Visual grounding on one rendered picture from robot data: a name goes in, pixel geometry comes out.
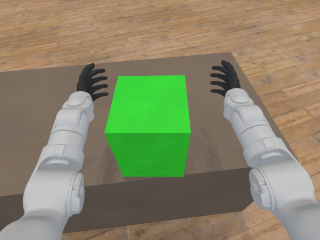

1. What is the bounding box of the left robot hand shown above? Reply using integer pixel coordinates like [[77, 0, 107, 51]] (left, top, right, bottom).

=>
[[76, 63, 109, 102]]

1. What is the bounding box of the robot right upper arm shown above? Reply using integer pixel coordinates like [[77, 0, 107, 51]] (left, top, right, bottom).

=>
[[249, 159, 320, 240]]

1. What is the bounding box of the robot left forearm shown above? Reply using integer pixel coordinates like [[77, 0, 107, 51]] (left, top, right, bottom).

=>
[[23, 91, 95, 213]]

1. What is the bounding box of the right robot hand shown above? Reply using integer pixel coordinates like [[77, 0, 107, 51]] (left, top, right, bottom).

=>
[[210, 60, 241, 97]]

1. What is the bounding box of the carton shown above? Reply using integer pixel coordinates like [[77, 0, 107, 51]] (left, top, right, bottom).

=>
[[104, 75, 191, 177]]

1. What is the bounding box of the robot left upper arm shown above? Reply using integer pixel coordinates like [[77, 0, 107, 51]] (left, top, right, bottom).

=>
[[0, 169, 85, 240]]

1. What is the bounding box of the robot right forearm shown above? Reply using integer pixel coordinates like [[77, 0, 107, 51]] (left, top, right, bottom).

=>
[[223, 88, 315, 197]]

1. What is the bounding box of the pedestal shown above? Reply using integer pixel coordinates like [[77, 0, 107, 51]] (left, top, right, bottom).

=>
[[0, 52, 299, 234]]

